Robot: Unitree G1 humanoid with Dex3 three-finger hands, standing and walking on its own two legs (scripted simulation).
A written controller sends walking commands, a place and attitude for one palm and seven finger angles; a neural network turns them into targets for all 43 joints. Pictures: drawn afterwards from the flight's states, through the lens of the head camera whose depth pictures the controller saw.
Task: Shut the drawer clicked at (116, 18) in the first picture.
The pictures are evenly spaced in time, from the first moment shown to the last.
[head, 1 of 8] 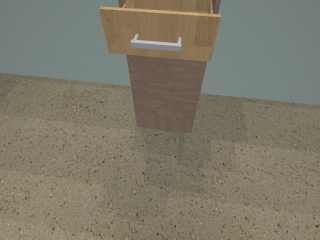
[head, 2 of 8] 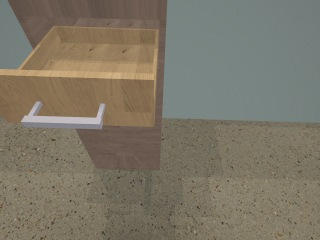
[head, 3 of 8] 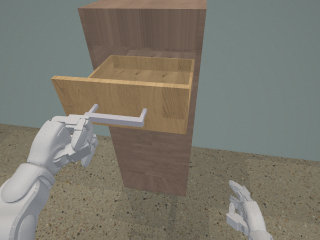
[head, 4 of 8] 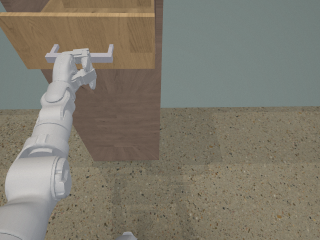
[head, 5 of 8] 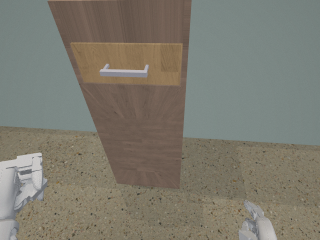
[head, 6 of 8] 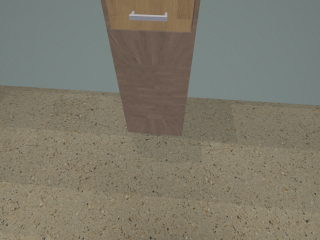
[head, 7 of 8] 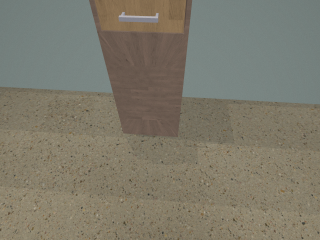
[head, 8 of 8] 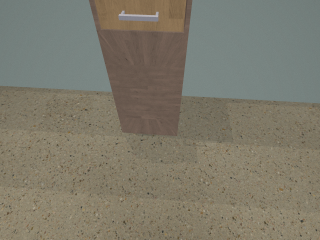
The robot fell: no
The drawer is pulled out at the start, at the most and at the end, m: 0.27 0.27 0.00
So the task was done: yes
